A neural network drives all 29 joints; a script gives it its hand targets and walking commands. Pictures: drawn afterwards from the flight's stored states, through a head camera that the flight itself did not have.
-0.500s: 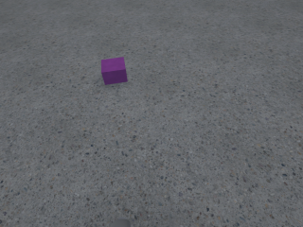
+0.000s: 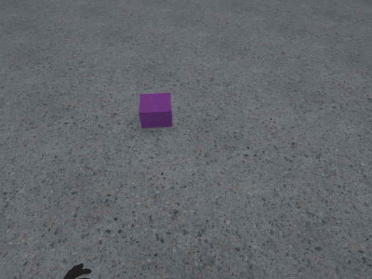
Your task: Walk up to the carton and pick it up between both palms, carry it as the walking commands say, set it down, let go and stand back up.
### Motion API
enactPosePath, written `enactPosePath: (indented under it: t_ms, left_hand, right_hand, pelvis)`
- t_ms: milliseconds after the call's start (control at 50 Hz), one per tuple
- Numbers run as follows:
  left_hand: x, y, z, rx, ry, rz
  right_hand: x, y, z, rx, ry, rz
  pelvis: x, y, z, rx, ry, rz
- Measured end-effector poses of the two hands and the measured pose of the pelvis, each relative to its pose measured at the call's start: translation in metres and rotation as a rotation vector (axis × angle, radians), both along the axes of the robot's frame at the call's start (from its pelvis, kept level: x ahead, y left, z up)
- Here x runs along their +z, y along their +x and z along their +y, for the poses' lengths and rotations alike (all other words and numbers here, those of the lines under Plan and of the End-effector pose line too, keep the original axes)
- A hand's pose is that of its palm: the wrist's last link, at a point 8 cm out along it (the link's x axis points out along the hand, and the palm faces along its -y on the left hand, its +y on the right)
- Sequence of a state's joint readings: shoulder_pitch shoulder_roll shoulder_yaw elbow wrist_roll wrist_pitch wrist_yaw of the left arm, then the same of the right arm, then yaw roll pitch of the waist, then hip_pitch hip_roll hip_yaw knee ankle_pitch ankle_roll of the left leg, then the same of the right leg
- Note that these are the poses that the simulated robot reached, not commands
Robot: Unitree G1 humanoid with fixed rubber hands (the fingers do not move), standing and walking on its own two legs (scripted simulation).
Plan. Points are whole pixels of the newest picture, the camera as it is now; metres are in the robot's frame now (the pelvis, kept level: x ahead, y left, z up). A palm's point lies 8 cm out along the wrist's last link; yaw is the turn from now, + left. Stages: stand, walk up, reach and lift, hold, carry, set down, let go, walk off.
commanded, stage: walk up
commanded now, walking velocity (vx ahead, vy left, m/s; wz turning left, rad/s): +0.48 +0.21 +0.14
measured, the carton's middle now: (156, 110) +1.44 +0.20 -0.70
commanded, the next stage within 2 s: none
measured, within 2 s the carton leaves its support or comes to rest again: neither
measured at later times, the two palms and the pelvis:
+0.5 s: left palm (67, 221) +0.31 +0.32 -0.11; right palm (267, 207) +0.34 -0.22 -0.13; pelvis +0.27 +0.03 -0.01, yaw +2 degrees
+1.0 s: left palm (78, 147) +0.55 +0.35 -0.09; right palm (238, 132) +0.62 -0.19 -0.11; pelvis +0.52 +0.06 +0.01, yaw +2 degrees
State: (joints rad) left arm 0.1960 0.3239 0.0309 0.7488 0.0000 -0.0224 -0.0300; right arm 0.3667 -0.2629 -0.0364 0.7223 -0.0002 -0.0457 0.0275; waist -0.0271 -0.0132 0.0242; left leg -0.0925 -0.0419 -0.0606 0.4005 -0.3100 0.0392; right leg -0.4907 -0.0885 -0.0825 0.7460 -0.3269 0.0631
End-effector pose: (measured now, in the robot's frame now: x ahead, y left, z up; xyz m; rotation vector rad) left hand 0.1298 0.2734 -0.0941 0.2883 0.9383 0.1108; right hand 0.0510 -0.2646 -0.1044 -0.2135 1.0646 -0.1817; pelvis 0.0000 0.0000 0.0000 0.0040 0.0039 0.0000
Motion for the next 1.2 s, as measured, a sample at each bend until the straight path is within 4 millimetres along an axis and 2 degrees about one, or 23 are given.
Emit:
enactPosePath:
  t_ms: [60, 100, 200, 280, 400, 460, 500, 540, 620, 660, 720, 780, 840, 940, 1000, 1060, 1120, 1160, 1200]
  left_hand:
    - [-0.003, 0.031, -0.007, 0.022, 0.045, 0.006]
    - [-0.006, 0.042, -0.008, 0.056, 0.079, 0.022]
    - [0.009, 0.041, -0.002, 0.109, 0.118, 0.139]
    - [0.017, 0.063, 0.003, 0.117, 0.123, 0.183]
    - [0.012, 0.124, 0.021, 0.110, 0.105, 0.195]
    - [-0.003, 0.159, 0.035, 0.108, 0.084, 0.199]
    - [-0.019, 0.184, 0.048, 0.104, 0.072, 0.196]
    - [-0.030, 0.216, 0.055, 0.088, 0.056, 0.174]
    - [-0.018, 0.286, 0.055, 0.062, 0.024, 0.101]
    - [-0.012, 0.316, 0.056, 0.054, 0.019, 0.078]
    - [-0.007, 0.354, 0.055, 0.050, 0.025, 0.063]
    - [-0.007, 0.386, 0.052, 0.056, 0.047, 0.064]
    - [-0.011, 0.405, 0.053, 0.091, 0.074, 0.079]
    - [0.001, 0.404, 0.065, 0.136, 0.088, 0.189]
    - [0.003, 0.420, 0.074, 0.143, 0.083, 0.227]
    - [-0.004, 0.451, 0.086, 0.138, 0.070, 0.236]
    - [-0.022, 0.485, 0.102, 0.131, 0.048, 0.234]
    - [-0.037, 0.513, 0.112, 0.116, 0.030, 0.218]
    - [-0.035, 0.549, 0.112, 0.100, 0.005, 0.175]
  right_hand:
    - [-0.018, 0.036, -0.009, 0.008, 0.029, 0.017]
    - [-0.030, 0.065, -0.012, 0.029, 0.049, 0.016]
    - [-0.019, 0.130, -0.009, 0.050, 0.089, -0.015]
    - [-0.012, 0.166, -0.004, 0.053, 0.109, 0.001]
    - [-0.011, 0.228, 0.016, 0.058, 0.113, 0.016]
    - [-0.015, 0.263, 0.030, 0.058, 0.093, 0.018]
    - [-0.022, 0.288, 0.041, 0.057, 0.072, 0.005]
    - [-0.027, 0.304, 0.048, 0.043, 0.055, 0.006]
    - [-0.013, 0.328, 0.052, 0.020, 0.029, 0.033]
    - [-0.010, 0.347, 0.053, 0.018, 0.025, 0.035]
    - [-0.012, 0.378, 0.053, 0.021, 0.035, 0.038]
    - [-0.022, 0.413, 0.050, 0.025, 0.054, 0.040]
    - [-0.033, 0.455, 0.049, 0.049, 0.070, 0.033]
    - [-0.014, 0.532, 0.061, 0.074, 0.080, -0.025]
    - [-0.007, 0.569, 0.072, 0.089, 0.090, -0.031]
    - [-0.006, 0.603, 0.085, 0.091, 0.081, -0.033]
    - [-0.013, 0.635, 0.101, 0.088, 0.059, -0.037]
    - [-0.020, 0.652, 0.111, 0.076, 0.045, -0.044]
    - [-0.013, 0.661, 0.114, 0.059, 0.028, -0.031]
  pelvis:
    - [-0.010, 0.035, -0.013, 0.008, 0.029, 0.013]
    - [-0.017, 0.056, -0.020, 0.024, 0.039, 0.017]
    - [0.000, 0.107, -0.023, 0.033, 0.046, 0.042]
    - [0.009, 0.145, -0.019, 0.032, 0.049, 0.058]
    - [0.008, 0.207, 0.001, 0.030, 0.037, 0.070]
    - [0.000, 0.242, 0.018, 0.029, 0.022, 0.073]
    - [-0.013, 0.267, 0.032, 0.027, 0.006, 0.060]
    - [-0.021, 0.287, 0.041, 0.027, 0.012, 0.049]
    - [-0.008, 0.327, 0.047, 0.023, 0.011, 0.033]
    - [-0.005, 0.348, 0.049, 0.024, 0.012, 0.025]
    - [-0.004, 0.380, 0.048, 0.026, 0.020, 0.018]
    - [-0.009, 0.413, 0.042, 0.030, 0.040, 0.022]
    - [-0.016, 0.445, 0.038, 0.043, 0.043, 0.025]
    - [0.001, 0.495, 0.047, 0.038, 0.042, 0.050]
    - [0.005, 0.524, 0.056, 0.036, 0.036, 0.062]
    - [0.003, 0.554, 0.070, 0.032, 0.022, 0.070]
    - [-0.009, 0.587, 0.089, 0.028, 0.002, 0.065]
    - [-0.020, 0.608, 0.101, 0.022, -0.007, 0.046]
    - [-0.015, 0.626, 0.105, 0.021, -0.005, 0.034]
